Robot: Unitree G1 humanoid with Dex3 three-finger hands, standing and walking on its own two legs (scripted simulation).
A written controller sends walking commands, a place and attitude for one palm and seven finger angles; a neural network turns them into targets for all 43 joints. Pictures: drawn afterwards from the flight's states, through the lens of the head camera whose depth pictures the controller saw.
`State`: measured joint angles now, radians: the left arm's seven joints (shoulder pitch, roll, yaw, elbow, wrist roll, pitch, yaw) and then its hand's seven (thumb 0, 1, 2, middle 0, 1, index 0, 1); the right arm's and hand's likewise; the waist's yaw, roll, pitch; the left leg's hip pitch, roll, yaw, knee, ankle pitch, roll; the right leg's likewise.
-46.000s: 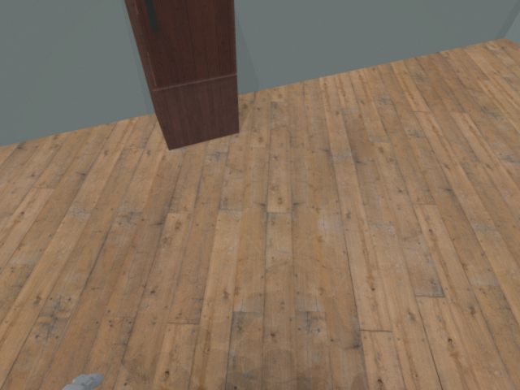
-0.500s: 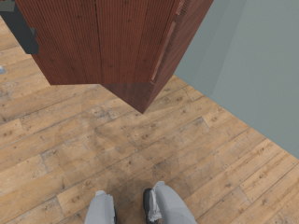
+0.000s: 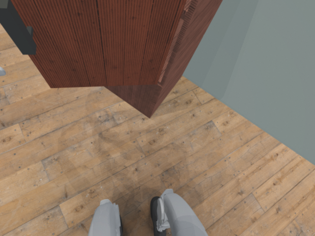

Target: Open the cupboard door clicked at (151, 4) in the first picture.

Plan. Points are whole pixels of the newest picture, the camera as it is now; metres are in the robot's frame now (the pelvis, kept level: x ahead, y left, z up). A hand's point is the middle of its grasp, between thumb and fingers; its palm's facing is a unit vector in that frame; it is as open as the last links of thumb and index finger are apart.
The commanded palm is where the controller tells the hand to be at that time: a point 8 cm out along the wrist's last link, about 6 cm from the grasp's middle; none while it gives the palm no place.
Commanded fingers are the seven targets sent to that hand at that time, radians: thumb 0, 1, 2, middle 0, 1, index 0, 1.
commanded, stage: slide the fingers in behind the handle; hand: left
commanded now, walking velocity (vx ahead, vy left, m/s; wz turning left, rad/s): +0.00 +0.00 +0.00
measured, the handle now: (17, 20) +0.58 +0.25 +0.07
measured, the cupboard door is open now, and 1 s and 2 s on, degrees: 42 42 42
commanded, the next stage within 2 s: close the thumb around the handle in 1.54 s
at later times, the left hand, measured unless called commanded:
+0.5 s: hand out of the picture +0.52 +0.27 +0.08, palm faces +0.03 -1.00 -0.02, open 14.0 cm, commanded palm +0.50 +0.31 +0.07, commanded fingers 0.00 -0.50 0.30 -0.30 -1.20 -0.30 -1.20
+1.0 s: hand (8, 44) +0.51 +0.25 +0.08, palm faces +0.05 -1.00 -0.02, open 14.2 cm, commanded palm +0.50 +0.27 +0.07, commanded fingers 0.00 -0.50 0.30 -0.30 -1.20 -0.30 -1.20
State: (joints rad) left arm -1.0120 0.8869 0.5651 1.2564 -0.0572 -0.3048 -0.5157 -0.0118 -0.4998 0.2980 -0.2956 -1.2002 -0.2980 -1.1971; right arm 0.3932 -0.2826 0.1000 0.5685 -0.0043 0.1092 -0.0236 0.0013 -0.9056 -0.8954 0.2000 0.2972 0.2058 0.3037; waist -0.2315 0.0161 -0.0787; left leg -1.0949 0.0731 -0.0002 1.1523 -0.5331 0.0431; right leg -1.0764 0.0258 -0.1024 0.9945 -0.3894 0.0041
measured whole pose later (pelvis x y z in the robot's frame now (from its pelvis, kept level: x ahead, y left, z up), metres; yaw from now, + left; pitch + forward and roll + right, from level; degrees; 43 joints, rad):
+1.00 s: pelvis +0.00 +0.00 +0.01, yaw +1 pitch +24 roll -5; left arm -0.94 0.67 0.45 1.20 -0.11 -0.37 -0.36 -0.01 -0.50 0.30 -0.24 -1.19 -0.27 -1.19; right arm 0.40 -0.27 0.07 0.62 -0.01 0.10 -0.01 0.00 -0.91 -0.90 0.20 0.30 0.21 0.30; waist -0.19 0.02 -0.09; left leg -1.01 0.06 0.00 1.10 -0.52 0.04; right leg -1.00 0.01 -0.10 0.97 -0.39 0.00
